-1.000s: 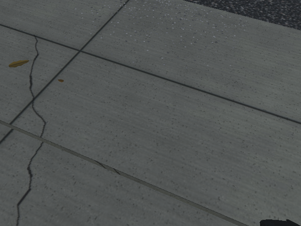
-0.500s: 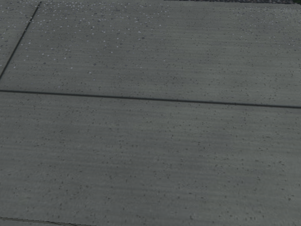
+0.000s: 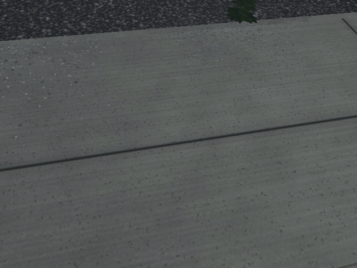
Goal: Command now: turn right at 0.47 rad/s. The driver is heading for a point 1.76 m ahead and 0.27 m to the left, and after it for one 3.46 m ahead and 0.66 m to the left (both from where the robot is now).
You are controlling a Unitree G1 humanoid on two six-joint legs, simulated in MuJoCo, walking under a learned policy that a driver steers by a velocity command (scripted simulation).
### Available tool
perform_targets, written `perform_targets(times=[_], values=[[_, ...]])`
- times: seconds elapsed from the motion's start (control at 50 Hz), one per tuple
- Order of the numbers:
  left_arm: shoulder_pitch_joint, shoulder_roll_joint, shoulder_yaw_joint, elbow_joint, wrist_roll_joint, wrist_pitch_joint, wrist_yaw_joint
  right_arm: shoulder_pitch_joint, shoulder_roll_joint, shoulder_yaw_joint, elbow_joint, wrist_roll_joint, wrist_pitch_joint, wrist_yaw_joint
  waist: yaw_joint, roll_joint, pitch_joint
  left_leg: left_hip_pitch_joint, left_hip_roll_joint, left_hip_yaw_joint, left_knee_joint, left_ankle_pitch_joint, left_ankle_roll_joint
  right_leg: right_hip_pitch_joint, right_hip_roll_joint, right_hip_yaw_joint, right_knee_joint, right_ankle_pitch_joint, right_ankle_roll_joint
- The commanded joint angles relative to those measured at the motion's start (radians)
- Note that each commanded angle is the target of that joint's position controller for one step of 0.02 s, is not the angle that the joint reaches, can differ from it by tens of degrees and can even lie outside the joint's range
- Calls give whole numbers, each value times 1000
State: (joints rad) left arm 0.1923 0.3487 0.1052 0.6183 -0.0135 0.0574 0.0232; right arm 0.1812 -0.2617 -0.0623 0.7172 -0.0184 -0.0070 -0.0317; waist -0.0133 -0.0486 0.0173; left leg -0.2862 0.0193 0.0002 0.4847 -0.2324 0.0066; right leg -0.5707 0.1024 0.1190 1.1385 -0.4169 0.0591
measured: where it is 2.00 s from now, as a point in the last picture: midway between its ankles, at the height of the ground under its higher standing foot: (169, 179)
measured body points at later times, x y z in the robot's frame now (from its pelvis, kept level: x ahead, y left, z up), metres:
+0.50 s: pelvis +0.01 -0.03 +0.00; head +0.01 -0.03 +0.45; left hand +0.17 +0.21 -0.10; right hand +0.10 -0.32 -0.11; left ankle +0.00 +0.09 -0.71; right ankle -0.03 -0.14 -0.74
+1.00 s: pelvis +0.19 +0.01 +0.01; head +0.21 +0.03 +0.45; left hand +0.40 +0.23 -0.10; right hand +0.14 -0.24 -0.12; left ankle +0.08 +0.10 -0.74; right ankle +0.35 -0.17 -0.66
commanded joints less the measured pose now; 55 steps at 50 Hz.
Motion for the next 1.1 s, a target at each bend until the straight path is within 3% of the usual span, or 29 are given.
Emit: perform_targets(times=[0.02, 0.1, 0.14, 0.2, 0.22, 0.24, 0.26, 0.28, 0.3, 0.32, 0.34, 0.38, 0.42, 0.48, 0.52, 0.58, 0.62, 0.64, 0.66, 0.68, 0.7, 0.72, 0.76, 0.84, 0.92, 0.96, 1.02, 1.06, 1.1], values=[[-21, 30, 7, -72, -7, -5, 1, -31, -134, -28, -74, 1, -2, -12, -2, 194, -60, 170, 206, -159, -145, 371, 191, -84, -41, -38, 16, 23, 40], [-65, -9, -20, -91, 5, -12, -7, -17, -176, -40, -65, 9, 8, -6, -26, 244, -103, 194, 230, -129, -124, 406, 209, 77, -85, -84, -260, -33, 36], [-60, 5, -19, -85, 3, -11, -12, -12, -190, -43, -57, 18, 9, 3, -32, 266, -105, 174, 243, -136, -118, 416, 217, 164, -85, -117, -380, -25, 23], [13, 1, -17, -43, 4, -14, -19, -22, -178, -34, -40, 42, 11, 9, 11, 243, -91, 129, 225, -123, -62, 394, 183, 336, -68, -155, -722, 200, -33], [19, 15, -16, -39, 9, -15, -19, 24, -156, -25, -17, 46, 5, 11, 11, 213, -90, 76, 204, -109, -45, 332, 130, 434, -81, -124, -826, 307, -64], [35, 61, -11, -47, 16, -15, -11, 54, -115, -10, -16, 18, -6, 18, -8, 91, -145, -18, 150, -57, 42, 170, 47, 584, -202, 23, -805, 506, -100], [-24, 116, -7, -59, 30, -11, -3, 80, -55, 12, -31, -19, -23, 31, -68, -146, -142, -120, 58, 42, 90, -111, -36, 579, -350, 157, -745, 680, -201], [-49, 35, -26, -60, 42, -21, -11, 1, -87, 8, -38, -16, -23, 22, -10, -138, -139, -54, 58, 10, 80, -167, -64, 455, -365, 167, -771, 535, -269], [-82, 1, -38, -56, 47, -33, -18, -24, -110, 2, -35, -6, -20, 21, -19, -104, -104, -20, 57, 8, 50, -87, -67, 424, -307, 126, -781, 417, -239], [-88, -2, -39, -45, 47, -43, -20, -37, -103, 5, -25, -7, -17, 18, -15, -103, -96, 6, 52, 10, 17, 6, -68, 414, -257, 89, -774, 336, -192], [-73, 5, -39, -37, 42, -50, -20, -25, -108, 5, -15, -9, -11, 16, -4, -120, -93, 25, 42, 23, 12, 23, -70, 403, -232, 79, -790, 201, -171], [-24, 43, -33, -21, 33, -47, -15, -19, -127, 0, -5, 7, -9, 15, 23, -119, -17, -18, -2, 71, 84, -99, -55, 340, -236, 132, -862, -148, -183], [48, 96, -18, 1, 19, -49, -10, -52, -127, -4, -17, 26, -24, 18, 62, -146, 75, -167, -16, 68, 188, -190, -23, 350, -313, 263, -932, -321, -244], [104, 85, -16, 26, 5, -79, -2, -72, -134, -14, -33, 46, -58, 37, 75, -143, 94, -373, 57, -29, 388, -302, 33, 473, -413, 389, -961, -232, -313], [65, 68, -19, 20, -5, -90, -6, -65, -118, -9, -25, 47, -74, 53, 56, -82, 71, -351, 69, -22, 316, -261, 53, 498, -387, 320, -958, -125, -297], [2, 83, -13, 12, -11, -85, -22, -4, -93, 2, 9, 39, -85, 71, 11, -58, 13, -69, 14, 53, 128, -71, 46, 371, -299, 153, -923, 49, -262], [6, 59, -19, 23, -11, -81, -28, 135, -104, -7, 67, 32, -81, 70, -50, -32, -30, 190, -44, 95, 53, 44, 28, 237, -255, 86, -824, 39, -233], [6, 21, -32, 26, -4, -85, -30, 213, -121, -15, 86, 36, -77, 63, -85, -3, -42, 295, -21, 56, 30, 17, 38, 163, -223, 52, -726, 32, -199], [-15, -57, -56, 10, 12, -93, -34, 316, -194, -30, 91, 28, -79, 50, -119, 192, -56, 393, 172, -224, -108, -74, 99, 32, -119, -61, -386, 8, -116], [2, -43, -51, -42, -5, -112, -26, 363, -319, -56, 83, 15, -83, 57, -106, 386, -91, 455, 384, -682, -281, -317, 268, -185, -31, -82, -102, -174, -71], [4, 35, -31, -28, -29, -125, -21, 292, -251, -39, 63, 13, -90, 57, -87, 249, -27, 403, 407, -748, -324, -536, 302, -282, -100, -11, 49, -151, -80], [-12, 58, -24, -20, -35, -132, -24, 233, -196, -22, 48, 16, -94, 54, -66, 202, 50, 356, 366, -644, -321, -531, 265, -336, -144, -14, 78, -40, -99], [-5, 33, -25, 8, -5, -136, -26, 167, -159, -4, 32, 7, -91, 54, -32, 131, 74, 292, 276, -454, -321, -303, 208, -307, -193, -34, 37, 132, -99], [1, -5, -27, 28, 4, -125, -35, 205, -136, 6, 47, 8, -87, 45, -20, 131, 49, 261, 194, -229, -343, 91, 185, -259, -204, -88, -19, 313, -57], [-87, -48, -43, 3, 8, -121, -40, 273, -118, 15, 79, 5, -65, 29, -41, 127, 55, 288, 181, -124, -332, 339, 182, -293, -200, -127, -115, 393, -27], [-168, -65, -55, -23, 2, -128, -51, 292, -119, 16, 84, 11, -53, 22, -63, 120, 84, 274, 170, -92, -347, 346, 172, -275, -189, -152, -236, 429, -26], [-300, -105, -77, -74, -4, -136, -71, 349, -141, 11, 111, 19, -35, 16, -101, 126, 141, 285, 212, -95, -399, 359, 185, -244, -157, -211, -375, 371, -49], [-308, -87, -72, -85, -8, -143, -83, 356, -141, 12, 121, 23, -31, 16, -82, 152, 128, 342, 227, -75, -378, 467, 189, -202, -127, -240, -414, 314, -85], [-213, -43, -52, -79, -4, -150, -81, 317, -158, 10, 119, 25, -35, 13, 7, 225, 25, 385, 239, -38, -235, 952, 171, -45, -79, -254, -391, 237, -145]])
Keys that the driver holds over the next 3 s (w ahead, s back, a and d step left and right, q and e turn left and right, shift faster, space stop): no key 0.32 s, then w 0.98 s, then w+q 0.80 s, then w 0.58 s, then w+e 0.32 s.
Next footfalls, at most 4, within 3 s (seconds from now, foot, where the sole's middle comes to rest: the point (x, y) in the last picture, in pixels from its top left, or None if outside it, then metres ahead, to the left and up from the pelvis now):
0.24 right None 0.02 -0.14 -0.78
0.66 left None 0.12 0.10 -0.78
1.14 right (212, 266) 0.47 -0.14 -0.74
1.70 left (140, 193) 0.76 0.13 -0.74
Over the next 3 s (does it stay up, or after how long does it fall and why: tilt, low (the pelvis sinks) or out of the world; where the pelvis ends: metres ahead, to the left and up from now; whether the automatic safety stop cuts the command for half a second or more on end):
stays up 1.27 0.27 0.05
